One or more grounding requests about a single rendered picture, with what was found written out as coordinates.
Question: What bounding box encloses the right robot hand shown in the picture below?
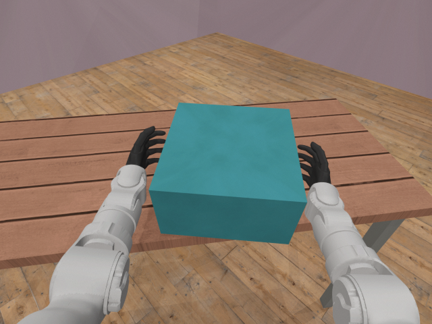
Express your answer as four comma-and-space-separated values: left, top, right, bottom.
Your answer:
298, 142, 331, 189

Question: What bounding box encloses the left robot hand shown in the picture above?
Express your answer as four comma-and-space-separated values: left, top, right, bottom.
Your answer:
126, 126, 166, 169

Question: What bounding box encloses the left robot upper arm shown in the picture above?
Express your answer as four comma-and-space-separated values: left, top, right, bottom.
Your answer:
17, 246, 130, 324

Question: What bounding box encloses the carton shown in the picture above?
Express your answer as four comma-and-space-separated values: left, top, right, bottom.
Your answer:
148, 103, 307, 244

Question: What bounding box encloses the robot left forearm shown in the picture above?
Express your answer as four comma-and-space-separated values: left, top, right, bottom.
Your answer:
49, 165, 146, 302

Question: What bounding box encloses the right robot upper arm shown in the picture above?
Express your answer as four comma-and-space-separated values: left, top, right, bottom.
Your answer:
332, 274, 419, 324

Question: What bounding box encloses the robot right forearm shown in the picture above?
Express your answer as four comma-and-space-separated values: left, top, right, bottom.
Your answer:
304, 182, 420, 324

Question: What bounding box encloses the table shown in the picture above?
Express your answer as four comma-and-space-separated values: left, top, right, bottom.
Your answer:
0, 98, 432, 308

